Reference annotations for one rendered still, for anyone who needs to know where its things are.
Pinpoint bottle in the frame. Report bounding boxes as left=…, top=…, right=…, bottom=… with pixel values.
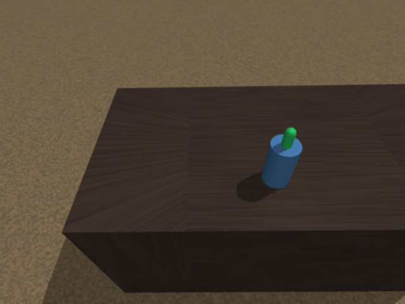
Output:
left=261, top=127, right=302, bottom=189

